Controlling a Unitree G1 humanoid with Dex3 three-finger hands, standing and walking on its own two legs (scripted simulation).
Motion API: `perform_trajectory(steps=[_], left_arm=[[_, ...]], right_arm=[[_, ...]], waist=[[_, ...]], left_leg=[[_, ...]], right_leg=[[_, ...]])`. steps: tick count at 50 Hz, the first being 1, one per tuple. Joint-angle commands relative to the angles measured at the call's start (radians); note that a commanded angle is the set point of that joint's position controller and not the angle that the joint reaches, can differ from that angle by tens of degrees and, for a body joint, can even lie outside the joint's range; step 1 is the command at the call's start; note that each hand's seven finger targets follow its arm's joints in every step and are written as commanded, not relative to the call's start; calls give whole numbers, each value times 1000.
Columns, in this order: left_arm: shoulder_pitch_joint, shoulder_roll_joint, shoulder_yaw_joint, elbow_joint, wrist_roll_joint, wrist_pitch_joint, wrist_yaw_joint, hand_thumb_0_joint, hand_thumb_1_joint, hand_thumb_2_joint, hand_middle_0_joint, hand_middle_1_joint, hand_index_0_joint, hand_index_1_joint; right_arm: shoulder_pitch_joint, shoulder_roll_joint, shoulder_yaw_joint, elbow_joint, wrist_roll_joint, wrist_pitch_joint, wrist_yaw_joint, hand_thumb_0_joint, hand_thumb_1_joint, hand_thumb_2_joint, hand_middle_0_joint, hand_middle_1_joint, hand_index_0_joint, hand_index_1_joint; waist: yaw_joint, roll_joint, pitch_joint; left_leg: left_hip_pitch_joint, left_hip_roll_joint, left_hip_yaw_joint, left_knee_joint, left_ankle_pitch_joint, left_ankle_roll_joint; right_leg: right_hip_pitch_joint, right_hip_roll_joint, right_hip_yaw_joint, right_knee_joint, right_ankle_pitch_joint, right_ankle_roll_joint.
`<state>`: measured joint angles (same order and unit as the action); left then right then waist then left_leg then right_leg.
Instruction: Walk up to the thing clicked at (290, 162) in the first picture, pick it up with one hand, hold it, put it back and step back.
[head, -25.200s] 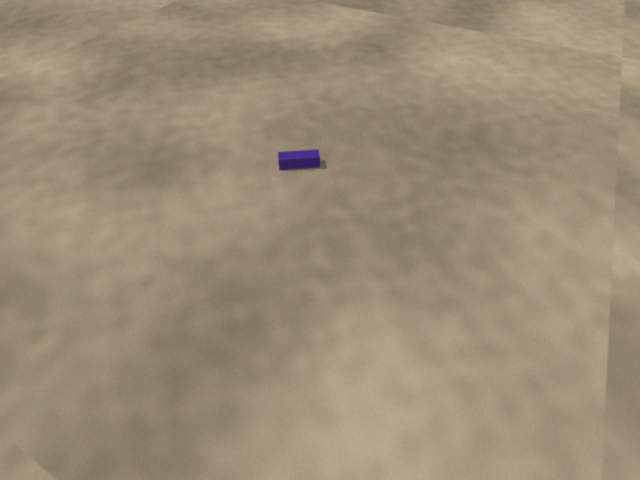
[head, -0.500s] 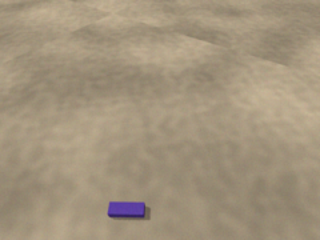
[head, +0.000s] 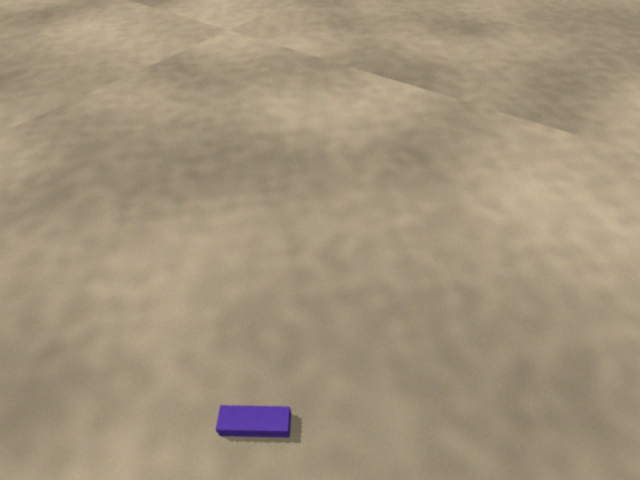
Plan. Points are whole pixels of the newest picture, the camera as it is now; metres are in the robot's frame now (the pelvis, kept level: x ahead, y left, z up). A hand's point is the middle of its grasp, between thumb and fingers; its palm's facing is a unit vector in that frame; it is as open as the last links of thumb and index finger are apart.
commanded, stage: stand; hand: left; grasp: from above
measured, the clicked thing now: (254, 421) +0.42 +0.22 -0.75
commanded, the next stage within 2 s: rise first in 0.04 s
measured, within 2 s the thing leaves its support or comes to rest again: neither
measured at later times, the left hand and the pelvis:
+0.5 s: hand out of the picture +0.13 +0.26 -0.18, palm faces -0.08 -0.92 -0.38, open 11.1 cm; pelvis -0.01 +0.01 -0.03, yaw +1 degrees
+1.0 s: hand out of the picture +0.12 +0.27 -0.28, palm faces -0.30 -0.79 -0.54, open 14.1 cm; pelvis -0.03 +0.01 -0.13, yaw +2 degrees
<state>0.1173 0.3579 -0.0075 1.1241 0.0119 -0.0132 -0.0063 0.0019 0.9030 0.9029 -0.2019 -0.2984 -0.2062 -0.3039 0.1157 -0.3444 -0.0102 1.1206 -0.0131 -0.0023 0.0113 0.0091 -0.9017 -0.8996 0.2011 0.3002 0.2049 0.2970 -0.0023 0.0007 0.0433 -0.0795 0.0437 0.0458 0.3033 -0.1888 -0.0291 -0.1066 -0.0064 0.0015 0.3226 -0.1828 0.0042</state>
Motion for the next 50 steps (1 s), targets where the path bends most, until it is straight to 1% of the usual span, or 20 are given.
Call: perform_trajectory(steps=[1, 6, 7, 8, 9, 10, 11, 12, 13, 14, 17, 19, 21, 25, 31, 36, 39, 40, 45, 50], left_arm=[[-37, 217, 43, -59, -4, -19, 16, 0, 900, 900, -200, -300, -200, -301], [-36, 215, 44, -59, -3, -20, 16, 0, 900, 900, -200, -300, -200, -301], [-35, 216, 45, -60, -4, -19, 16, 0, 820, 967, -124, -380, -134, -381], [-386, 19, 41, -410, -51, -112, 30, 0, 743, 968, -196, -460, -168, -461], [-481, 95, 69, -333, -44, -104, 36, 0, 663, 994, -166, -540, -131, -541], [-247, 207, 141, -140, -14, -63, 41, 0, 583, 964, -140, -620, -128, -621], [-231, 217, 153, -84, 14, -46, 25, 0, 503, 972, -113, -700, -108, -701], [-308, 227, 158, -112, 37, -48, 5, 0, 423, 990, -89, -780, -86, -781], [-279, 230, 178, -98, 67, -52, -8, 0, 343, 988, -60, -860, -73, -861], [-165, 214, 189, -61, 101, -40, -18, 0, 263, 1005, -22, -940, -44, -941], [-69, 192, 207, -151, 135, -20, -12, 0, 30, 1020, 0, -1073, -17, -1046], [-68, 146, 183, -215, 146, 19, -3, 0, -101, 1014, -7, -1074, -28, -1052], [-84, 169, 197, -274, 163, 54, 10, 0, -246, 1029, -25, -1057, -32, -1049], [-92, 110, 167, -336, 187, 76, 17, 0, -475, 981, -59, -1075, -67, -1067], [-12, 117, 184, -532, 235, 76, 28, 0, -540, 1000, -63, -1068, -58, -1072], [81, 119, 188, -674, 289, 116, 33, 0, -567, 998, -67, -1054, -60, -1061], [127, 91, 171, -729, 308, 138, 38, 0, -570, 988, -73, -1055, -68, -1058], [139, 89, 165, -757, 311, 143, 39, 0, -560, 974, -74, -1061, -75, -1059], [14, 111, 156, -731, 383, 127, 55, 0, -565, 965, -74, -1074, -79, -1068], [-112, 133, 124, -673, 494, 40, 83, 0, -553, 983, -64, -1069, -64, -1067]], right_arm=[[-40, -210, -34, -50, 2, -23, -16, 0, -900, -900, 200, 300, 200, 300], [-29, -211, -34, -50, 0, -23, -17, 0, -900, -900, 200, 300, 200, 300], [-28, -212, -34, -48, 2, -23, -18, 0, -927, -911, 198, 300, 199, 300], [-24, -45, 13, -339, 70, -74, -35, 0, -976, -921, 199, 301, 200, 301], [27, -75, 7, -288, 73, -75, -46, 0, -918, -907, 199, 300, 200, 300], [68, -113, -18, -280, 75, -64, -56, 0, -916, -907, 198, 300, 199, 300], [85, -111, -33, -293, 65, -62, -53, 0, -901, -901, 199, 300, 200, 300], [85, -101, -40, -322, 58, -64, -53, 0, -888, -898, 199, 300, 200, 300], [98, -101, -56, -342, 42, -72, -55, 0, -903, -902, 199, 300, 200, 300], [131, -95, -68, -351, 33, -75, -51, 0, -906, -902, 199, 300, 200, 300], [138, -83, -80, -429, 32, -79, -43, 0, -894, -898, 200, 300, 200, 300], [131, -77, -85, -465, 36, -79, -41, 0, -890, -897, 200, 300, 200, 300], [110, -73, -86, -508, 41, -79, -38, 0, -892, -898, 200, 300, 200, 300], [118, -62, -88, -543, 32, -99, -33, 0, -879, -896, 200, 300, 200, 300], [115, -48, -95, -607, 26, -128, -28, 0, -879, -896, 200, 300, 200, 300], [107, -48, -96, -643, 23, -136, -22, 0, -891, -899, 200, 300, 200, 300], [99, -42, -95, -668, 23, -142, -20, 0, -907, -903, 200, 300, 200, 300], [90, -39, -94, -670, 23, -147, -18, 0, -913, -904, 200, 300, 200, 300], [68, -44, -86, -682, 18, -175, -17, 0, -914, -905, 200, 300, 200, 300], [50, -65, -91, -667, 18, -209, -3, 0, -877, -895, 200, 300, 200, 300]], waist=[[-1, 2, -50], [-3, 5, -55], [-3, 11, -56], [-112, 23, 36], [-72, -14, -19], [-39, -28, 0], [-38, -58, -44], [-33, -36, -88], [-23, -47, -159], [0, -16, -217], [40, 47, -284], [14, 43, -269], [11, 29, -264], [-19, -2, -253], [-13, 27, -322], [-11, 71, -390], [-31, 53, -387], [-19, 57, -384], [-63, 61, -382], [-54, 73, -509]], left_leg=[[16, 101, -84, -45, 115, 37], [7, 100, -82, -45, 113, 39], [11, 100, -86, -50, 111, 37], [-153, -47, 23, 33, -20, 42], [-148, -49, 20, 51, -34, 47], [-175, -47, 18, 60, -25, 45], [-203, -50, 13, 106, -10, 48], [-230, -53, 11, 151, 0, 50], [-231, -55, 7, 183, 34, 49], [-256, -61, 1, 223, 70, 42], [-280, -71, -3, 265, 116, 28], [-291, -64, -14, 268, 109, 27], [-317, -60, -19, 293, 86, 27], [-401, -49, -24, 408, 58, 29], [-529, -43, -37, 542, 4, 28], [-565, -24, -63, 625, 83, 22], [-625, -26, -63, 670, 28, 28], [-645, -23, -70, 675, 12, 25], [-801, -27, -72, 818, -93, 32], [-952, -38, -79, 981, -151, 28]], right_leg=[[-20, -122, 93, -57, 154, -26], [-5, -126, 95, -57, 168, -24], [-10, -124, 94, -55, 155, -26], [-201, 1, -5, -3, 34, -9], [-145, -4, -13, -1, -4, -6], [-146, 4, -23, 5, -26, -11], [-169, 2, -20, 37, -19, -14], [-182, -3, -19, 86, 3, -14], [-175, -7, -15, 129, 48, -13], [-173, -7, -20, 175, 81, -16], [-179, 1, -23, 231, 104, -24], [-218, 9, -32, 236, 92, -23], [-259, 10, -36, 256, 58, -23], [-383, 12, -42, 366, 26, -16], [-504, 5, -37, 507, -31, -18], [-589, 9, -44, 613, -10, -25], [-638, 9, -41, 645, -36, -23], [-659, 9, -46, 666, -57, -24], [-844, 6, -40, 791, -131, -23], [-1032, 2, -34, 977, -181, -25]])
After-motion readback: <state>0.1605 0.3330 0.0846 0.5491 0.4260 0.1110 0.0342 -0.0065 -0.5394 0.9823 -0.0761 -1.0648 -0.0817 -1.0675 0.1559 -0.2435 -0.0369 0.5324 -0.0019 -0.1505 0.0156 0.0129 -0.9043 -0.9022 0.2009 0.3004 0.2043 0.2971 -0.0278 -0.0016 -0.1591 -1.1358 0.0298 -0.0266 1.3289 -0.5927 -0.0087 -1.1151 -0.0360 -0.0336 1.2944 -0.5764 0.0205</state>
